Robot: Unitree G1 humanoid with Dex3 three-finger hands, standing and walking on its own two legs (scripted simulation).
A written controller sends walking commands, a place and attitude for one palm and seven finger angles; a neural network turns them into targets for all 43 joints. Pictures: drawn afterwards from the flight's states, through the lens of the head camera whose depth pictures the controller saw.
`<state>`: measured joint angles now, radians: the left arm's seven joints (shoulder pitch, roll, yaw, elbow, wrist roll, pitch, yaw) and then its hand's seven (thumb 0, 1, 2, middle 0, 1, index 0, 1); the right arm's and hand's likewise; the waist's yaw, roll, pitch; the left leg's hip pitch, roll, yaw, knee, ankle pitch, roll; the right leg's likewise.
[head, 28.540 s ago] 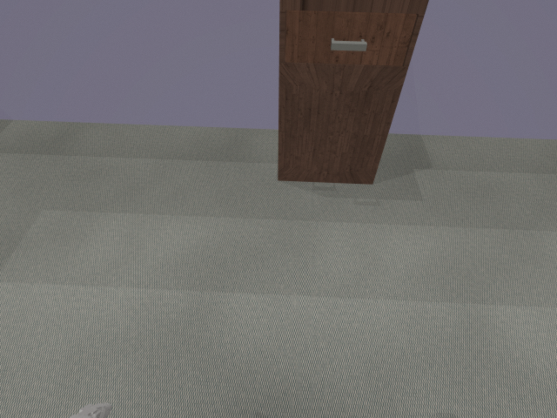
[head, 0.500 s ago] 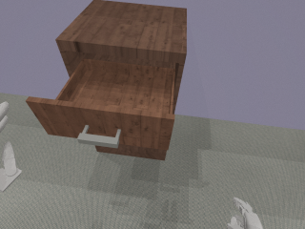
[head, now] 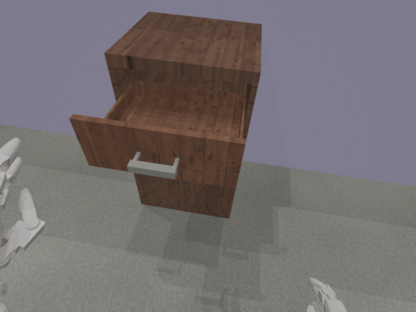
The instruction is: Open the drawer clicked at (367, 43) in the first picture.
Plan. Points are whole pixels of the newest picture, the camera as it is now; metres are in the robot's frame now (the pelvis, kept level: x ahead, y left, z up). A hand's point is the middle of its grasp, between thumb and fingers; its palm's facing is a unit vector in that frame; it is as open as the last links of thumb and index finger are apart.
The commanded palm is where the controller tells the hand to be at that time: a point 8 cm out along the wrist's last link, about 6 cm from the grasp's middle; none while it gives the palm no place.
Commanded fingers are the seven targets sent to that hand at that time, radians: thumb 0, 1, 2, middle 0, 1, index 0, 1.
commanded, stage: stop stepping back and stand still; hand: left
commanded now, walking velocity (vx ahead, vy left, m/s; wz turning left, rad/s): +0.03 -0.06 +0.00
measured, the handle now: (155, 163) +0.48 +0.16 -0.03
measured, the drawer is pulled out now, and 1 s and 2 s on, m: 0.28 0.28 0.28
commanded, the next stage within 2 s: let the arm hang, fingers relaxed in 0.20 s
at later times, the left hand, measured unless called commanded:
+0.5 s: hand out of the picture +0.13 +0.22 -0.12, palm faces +0.08 -0.96 -0.27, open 7.4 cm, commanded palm none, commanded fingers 0.00 0.90 0.90 -0.20 -0.30 -0.20 -0.30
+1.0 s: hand out of the picture -0.08 +0.19 -0.16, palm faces +0.04 -0.98 -0.18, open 7.3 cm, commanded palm none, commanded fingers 0.00 0.90 0.90 -0.20 -0.30 -0.20 -0.30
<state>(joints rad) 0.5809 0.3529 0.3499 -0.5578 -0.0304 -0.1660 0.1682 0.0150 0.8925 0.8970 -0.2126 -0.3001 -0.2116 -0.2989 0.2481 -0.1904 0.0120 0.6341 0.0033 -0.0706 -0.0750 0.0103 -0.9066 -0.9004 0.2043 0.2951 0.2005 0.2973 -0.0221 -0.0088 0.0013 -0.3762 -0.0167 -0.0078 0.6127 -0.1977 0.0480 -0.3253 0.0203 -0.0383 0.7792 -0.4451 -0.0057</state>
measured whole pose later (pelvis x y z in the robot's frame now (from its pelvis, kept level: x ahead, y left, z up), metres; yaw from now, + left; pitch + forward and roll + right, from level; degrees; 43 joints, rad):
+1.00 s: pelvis +0.00 +0.02 +0.02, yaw +1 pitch -2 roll -1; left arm 0.40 0.15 -0.01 1.15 0.01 0.02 0.03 0.01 0.92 0.90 -0.20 -0.30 -0.20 -0.30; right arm 0.31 -0.12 0.00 1.13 0.00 0.02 -0.04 0.00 -0.92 -0.90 0.20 0.29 0.20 0.30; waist 0.01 0.01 0.09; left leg -0.24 -0.05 -0.01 0.44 -0.17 0.05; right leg -0.15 0.01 -0.02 0.42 -0.24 0.00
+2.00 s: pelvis +0.02 +0.01 +0.02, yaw +1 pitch -2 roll -1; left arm 0.33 0.10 0.00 1.12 0.01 0.00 0.04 0.00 0.91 0.90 -0.20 -0.30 -0.20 -0.30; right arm 0.30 -0.09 0.00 1.14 0.00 -0.01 -0.05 0.00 -0.91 -0.90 0.20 0.29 0.20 0.30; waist 0.00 -0.01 0.08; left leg -0.21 -0.03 -0.02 0.45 -0.21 0.04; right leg -0.11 0.02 -0.02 0.41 -0.27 -0.02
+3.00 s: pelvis +0.03 -0.01 +0.02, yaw +1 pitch -1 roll +0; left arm 0.31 0.10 0.00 1.10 0.00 0.00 0.04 0.00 0.91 0.90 -0.20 -0.30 -0.20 -0.30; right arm 0.29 -0.09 0.00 1.14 0.00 -0.01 -0.05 0.00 -0.91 -0.90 0.20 0.29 0.20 0.30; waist 0.00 -0.01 0.10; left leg -0.21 -0.02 -0.03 0.45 -0.22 0.02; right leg -0.10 0.03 -0.04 0.40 -0.29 -0.04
